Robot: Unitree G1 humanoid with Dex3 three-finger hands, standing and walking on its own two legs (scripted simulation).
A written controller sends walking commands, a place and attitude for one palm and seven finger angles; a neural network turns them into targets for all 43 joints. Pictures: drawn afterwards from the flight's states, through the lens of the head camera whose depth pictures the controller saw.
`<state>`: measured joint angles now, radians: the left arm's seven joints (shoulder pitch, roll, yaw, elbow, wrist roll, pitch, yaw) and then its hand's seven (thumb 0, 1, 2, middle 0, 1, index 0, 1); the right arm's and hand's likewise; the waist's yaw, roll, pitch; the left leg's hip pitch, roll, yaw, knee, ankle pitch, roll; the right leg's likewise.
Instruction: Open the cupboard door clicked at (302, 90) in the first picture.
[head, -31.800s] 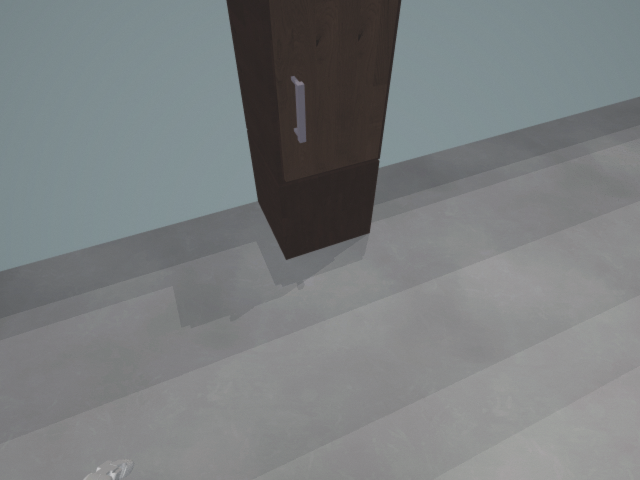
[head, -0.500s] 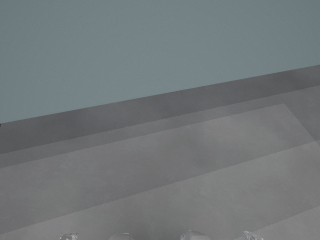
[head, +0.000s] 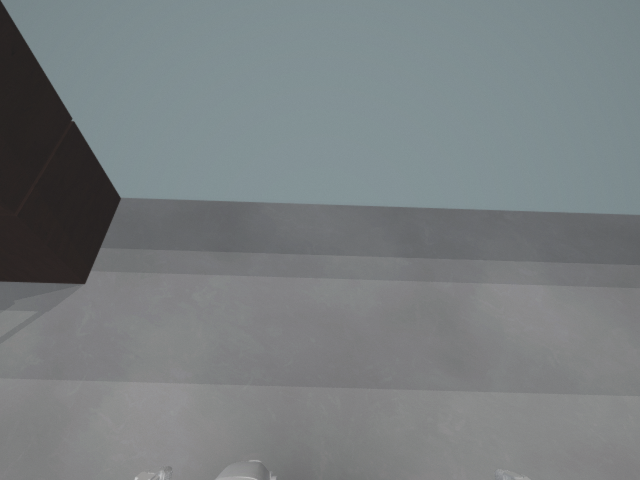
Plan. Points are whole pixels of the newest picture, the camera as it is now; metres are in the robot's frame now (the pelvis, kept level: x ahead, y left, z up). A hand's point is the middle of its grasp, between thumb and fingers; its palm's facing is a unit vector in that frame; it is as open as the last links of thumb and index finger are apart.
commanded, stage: turn to face it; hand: left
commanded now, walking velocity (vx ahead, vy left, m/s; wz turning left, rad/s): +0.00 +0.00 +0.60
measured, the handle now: out of the picture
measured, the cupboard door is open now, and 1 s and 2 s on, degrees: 49 49 49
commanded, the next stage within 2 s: take the last steps up to it in 1.34 s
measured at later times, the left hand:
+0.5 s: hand out of the picture +0.05 +0.19 -0.15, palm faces +0.29 -0.91 -0.29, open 7.4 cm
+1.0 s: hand out of the picture +0.02 +0.20 -0.16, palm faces +0.57 -0.77 -0.30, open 7.4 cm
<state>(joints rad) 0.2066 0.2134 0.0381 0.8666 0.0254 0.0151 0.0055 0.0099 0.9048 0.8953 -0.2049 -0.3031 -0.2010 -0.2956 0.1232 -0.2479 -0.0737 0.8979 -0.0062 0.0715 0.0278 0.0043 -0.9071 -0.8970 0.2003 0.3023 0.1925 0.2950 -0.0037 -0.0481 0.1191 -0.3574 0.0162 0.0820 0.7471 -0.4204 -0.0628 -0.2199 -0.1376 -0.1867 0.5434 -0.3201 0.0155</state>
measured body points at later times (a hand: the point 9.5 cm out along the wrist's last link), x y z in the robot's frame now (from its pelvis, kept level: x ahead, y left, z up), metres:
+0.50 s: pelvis +0.02 -0.04 +0.00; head +0.07 -0.04 +0.44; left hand +0.03 +0.24 -0.13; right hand +0.18 -0.27 -0.15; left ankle -0.03 +0.09 -0.67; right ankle +0.04 -0.16 -0.74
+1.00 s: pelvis +0.05 -0.05 -0.01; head +0.10 -0.03 +0.43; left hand -0.01 +0.24 -0.14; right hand +0.27 -0.22 -0.16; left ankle -0.02 +0.08 -0.73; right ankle +0.13 -0.16 -0.74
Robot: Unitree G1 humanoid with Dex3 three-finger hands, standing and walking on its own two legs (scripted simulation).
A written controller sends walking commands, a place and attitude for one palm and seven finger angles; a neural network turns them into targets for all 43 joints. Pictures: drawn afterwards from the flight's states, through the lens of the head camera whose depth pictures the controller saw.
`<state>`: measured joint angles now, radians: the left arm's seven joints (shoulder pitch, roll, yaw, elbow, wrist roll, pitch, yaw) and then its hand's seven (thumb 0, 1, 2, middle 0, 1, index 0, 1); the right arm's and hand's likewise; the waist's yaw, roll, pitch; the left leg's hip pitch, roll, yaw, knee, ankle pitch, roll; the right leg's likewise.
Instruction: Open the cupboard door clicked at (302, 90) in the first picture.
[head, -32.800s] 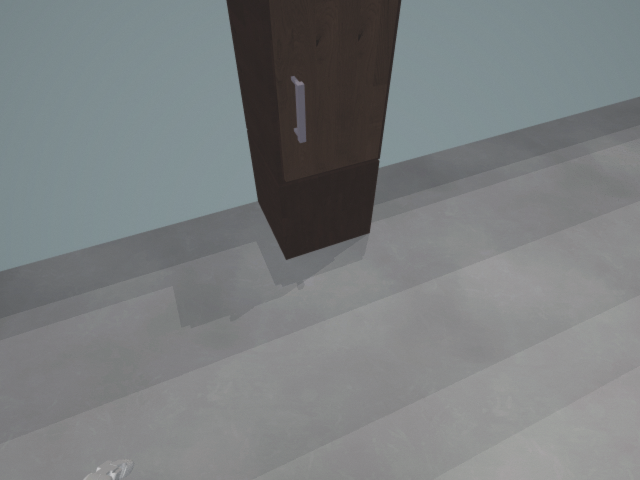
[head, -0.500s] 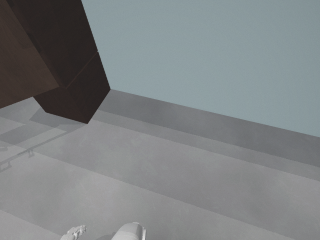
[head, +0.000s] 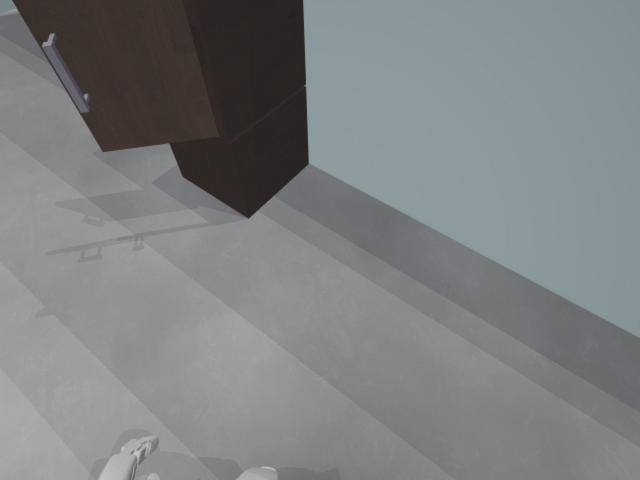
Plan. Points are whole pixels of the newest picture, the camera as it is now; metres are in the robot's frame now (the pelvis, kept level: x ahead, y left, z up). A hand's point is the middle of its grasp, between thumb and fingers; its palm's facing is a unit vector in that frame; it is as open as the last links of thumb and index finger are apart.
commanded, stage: turn to face it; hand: left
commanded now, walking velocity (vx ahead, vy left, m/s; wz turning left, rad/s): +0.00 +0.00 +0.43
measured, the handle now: (69, 74) +0.95 +0.68 -0.07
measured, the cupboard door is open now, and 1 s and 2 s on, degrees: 49 49 49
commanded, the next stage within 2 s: take the last steps up to it in 0.34 s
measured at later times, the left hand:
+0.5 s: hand out of the picture +0.02 +0.22 -0.16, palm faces +0.25 -0.94 -0.22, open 7.4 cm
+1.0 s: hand out of the picture -0.01 +0.27 -0.18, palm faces +0.39 -0.90 -0.18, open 7.4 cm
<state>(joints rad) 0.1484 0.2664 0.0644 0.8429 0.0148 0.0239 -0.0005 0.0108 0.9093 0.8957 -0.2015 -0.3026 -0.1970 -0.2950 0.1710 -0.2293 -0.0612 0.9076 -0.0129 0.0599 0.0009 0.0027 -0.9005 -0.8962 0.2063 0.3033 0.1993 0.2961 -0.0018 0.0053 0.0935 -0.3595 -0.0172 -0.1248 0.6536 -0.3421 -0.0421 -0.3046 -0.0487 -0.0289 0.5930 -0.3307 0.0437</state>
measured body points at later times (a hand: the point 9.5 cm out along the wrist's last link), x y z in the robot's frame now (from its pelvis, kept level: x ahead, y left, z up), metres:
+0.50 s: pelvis +0.02 +0.01 +0.01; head +0.06 +0.03 +0.46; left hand +0.01 +0.27 -0.14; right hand +0.17 -0.21 -0.12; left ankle +0.00 +0.12 -0.72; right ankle +0.02 -0.14 -0.68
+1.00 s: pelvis +0.09 +0.10 +0.00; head +0.12 +0.14 +0.44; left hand -0.03 +0.31 -0.17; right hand +0.27 -0.10 -0.13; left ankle +0.10 +0.21 -0.73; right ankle +0.05 -0.10 -0.67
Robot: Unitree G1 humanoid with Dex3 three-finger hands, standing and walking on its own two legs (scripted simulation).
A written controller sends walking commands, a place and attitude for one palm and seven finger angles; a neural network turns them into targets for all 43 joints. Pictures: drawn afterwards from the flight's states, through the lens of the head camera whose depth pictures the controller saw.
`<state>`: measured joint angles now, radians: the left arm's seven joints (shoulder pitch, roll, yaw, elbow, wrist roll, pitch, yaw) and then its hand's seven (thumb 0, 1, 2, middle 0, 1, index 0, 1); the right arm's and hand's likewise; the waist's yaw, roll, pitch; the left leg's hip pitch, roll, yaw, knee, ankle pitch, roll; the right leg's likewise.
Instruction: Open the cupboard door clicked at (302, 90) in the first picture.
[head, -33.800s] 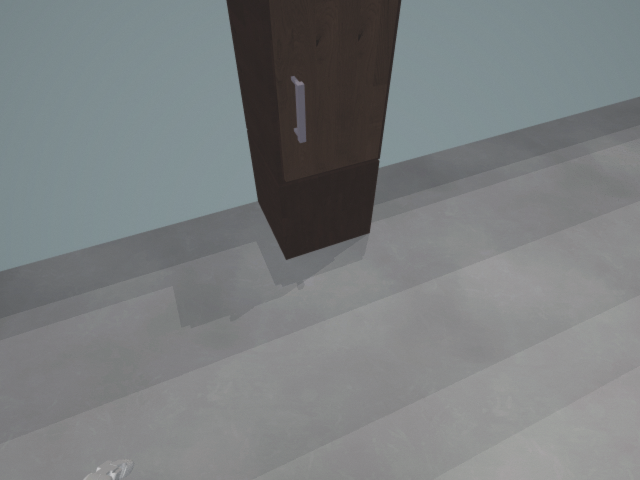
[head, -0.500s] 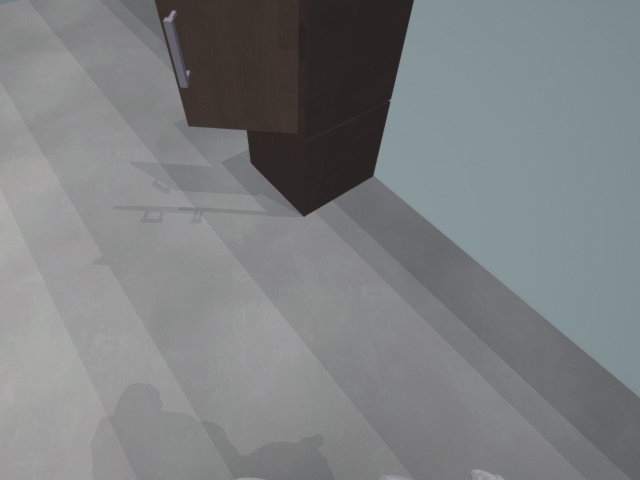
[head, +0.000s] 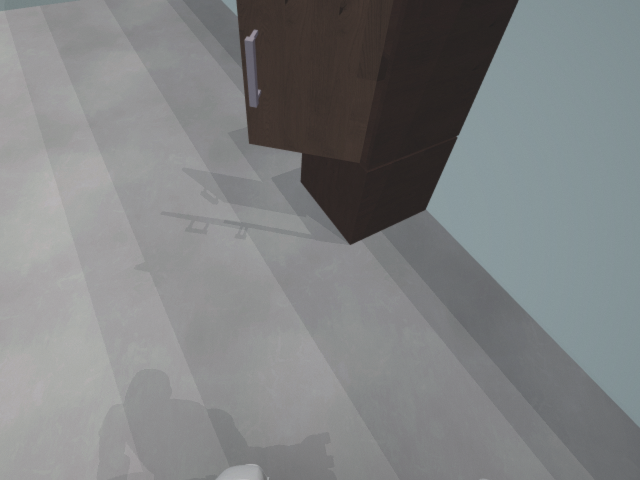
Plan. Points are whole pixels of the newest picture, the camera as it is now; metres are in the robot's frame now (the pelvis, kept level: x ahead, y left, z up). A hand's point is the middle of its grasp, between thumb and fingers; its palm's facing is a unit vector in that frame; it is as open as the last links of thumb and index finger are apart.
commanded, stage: take the last steps up to it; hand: left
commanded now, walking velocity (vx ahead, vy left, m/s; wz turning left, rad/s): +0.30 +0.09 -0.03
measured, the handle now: (254, 69) +1.00 +0.26 -0.06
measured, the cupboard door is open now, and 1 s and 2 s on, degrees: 49 49 49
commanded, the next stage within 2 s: come to a stop and stand still in 0.94 s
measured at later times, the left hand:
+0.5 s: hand (212, 375) +0.27 +0.18 -0.14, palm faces +0.03 -0.98 -0.17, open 7.4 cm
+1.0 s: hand (197, 283) +0.42 +0.25 -0.15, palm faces -0.01 -0.99 -0.17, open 7.4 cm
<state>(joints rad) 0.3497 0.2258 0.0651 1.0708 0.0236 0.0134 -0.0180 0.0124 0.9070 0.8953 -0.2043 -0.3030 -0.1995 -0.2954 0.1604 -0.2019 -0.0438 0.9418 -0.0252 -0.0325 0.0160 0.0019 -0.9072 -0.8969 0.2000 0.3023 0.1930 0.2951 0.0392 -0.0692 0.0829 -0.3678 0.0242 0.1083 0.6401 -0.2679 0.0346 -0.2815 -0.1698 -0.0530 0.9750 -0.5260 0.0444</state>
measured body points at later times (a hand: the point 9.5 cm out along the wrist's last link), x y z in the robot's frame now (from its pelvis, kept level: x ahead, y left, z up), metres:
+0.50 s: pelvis +0.17 +0.01 +0.01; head +0.20 +0.01 +0.46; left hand +0.26 +0.24 -0.13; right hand +0.14 -0.22 -0.15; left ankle +0.13 +0.12 -0.66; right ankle +0.19 -0.09 -0.72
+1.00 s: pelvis +0.36 +0.08 +0.02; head +0.38 +0.08 +0.47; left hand +0.42 +0.31 -0.13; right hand +0.36 -0.16 -0.13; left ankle +0.33 +0.18 -0.72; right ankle +0.41 -0.04 -0.69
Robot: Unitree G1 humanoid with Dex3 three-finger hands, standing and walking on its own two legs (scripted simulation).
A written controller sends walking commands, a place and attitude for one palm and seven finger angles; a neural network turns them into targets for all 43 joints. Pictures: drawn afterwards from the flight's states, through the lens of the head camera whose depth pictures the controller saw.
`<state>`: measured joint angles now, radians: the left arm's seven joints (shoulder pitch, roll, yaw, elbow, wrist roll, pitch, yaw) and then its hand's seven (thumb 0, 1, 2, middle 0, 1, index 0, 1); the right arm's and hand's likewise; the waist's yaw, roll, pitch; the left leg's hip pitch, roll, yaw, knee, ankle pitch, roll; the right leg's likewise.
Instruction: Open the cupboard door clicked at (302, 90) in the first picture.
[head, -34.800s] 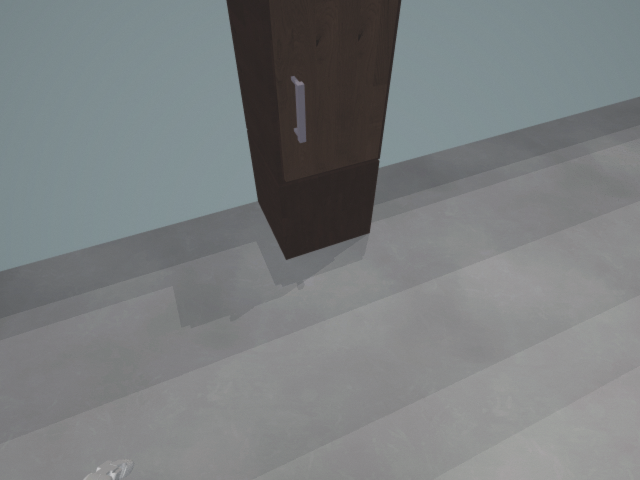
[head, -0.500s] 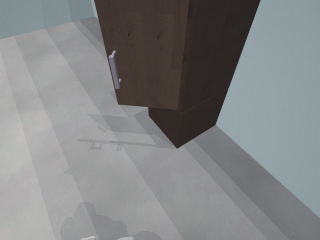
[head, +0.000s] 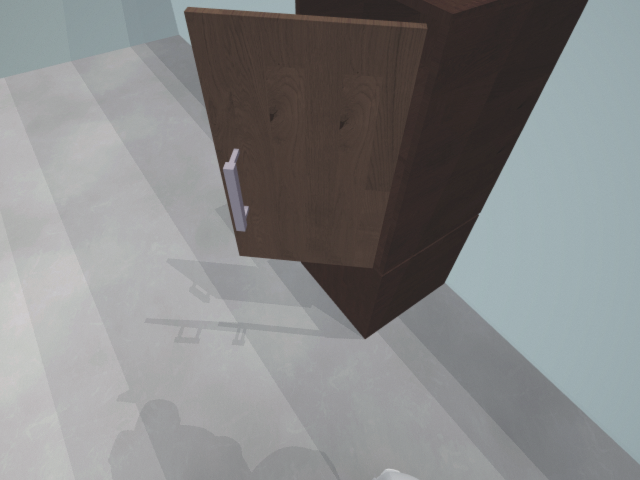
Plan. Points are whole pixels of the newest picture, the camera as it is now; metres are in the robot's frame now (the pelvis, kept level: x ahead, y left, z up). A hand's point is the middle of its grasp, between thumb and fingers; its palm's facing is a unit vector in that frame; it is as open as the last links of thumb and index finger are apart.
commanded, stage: come to a stop and stand still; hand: left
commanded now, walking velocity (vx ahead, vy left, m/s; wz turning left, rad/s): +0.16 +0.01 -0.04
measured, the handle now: (238, 192) +0.64 +0.21 -0.08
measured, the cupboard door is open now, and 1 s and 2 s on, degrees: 49 49 49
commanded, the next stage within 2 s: look again from close up in 1.94 s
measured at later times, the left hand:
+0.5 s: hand out of the picture +0.14 +0.19 -0.18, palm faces +0.04 -0.97 -0.24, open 7.4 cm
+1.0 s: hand out of the picture +0.08 +0.19 -0.18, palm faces +0.05 -0.99 -0.16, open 7.4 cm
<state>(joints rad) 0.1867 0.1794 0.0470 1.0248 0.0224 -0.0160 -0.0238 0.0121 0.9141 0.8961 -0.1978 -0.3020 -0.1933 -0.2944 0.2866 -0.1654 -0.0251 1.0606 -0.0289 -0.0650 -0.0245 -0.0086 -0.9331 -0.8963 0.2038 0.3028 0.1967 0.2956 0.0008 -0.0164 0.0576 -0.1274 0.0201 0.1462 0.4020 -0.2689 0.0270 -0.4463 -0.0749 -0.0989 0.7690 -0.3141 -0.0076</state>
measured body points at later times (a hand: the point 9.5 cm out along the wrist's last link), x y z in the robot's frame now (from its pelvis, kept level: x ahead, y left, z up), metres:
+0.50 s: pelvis +0.08 -0.01 -0.01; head +0.13 -0.01 +0.44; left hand +0.14 +0.24 -0.16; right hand +0.12 -0.25 -0.17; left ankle +0.06 +0.10 -0.74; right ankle +0.05 -0.12 -0.74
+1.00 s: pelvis +0.06 +0.01 +0.00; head +0.08 +0.04 +0.45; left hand +0.08 +0.25 -0.17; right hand +0.13 -0.21 -0.15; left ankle +0.05 +0.12 -0.74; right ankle +0.05 -0.12 -0.74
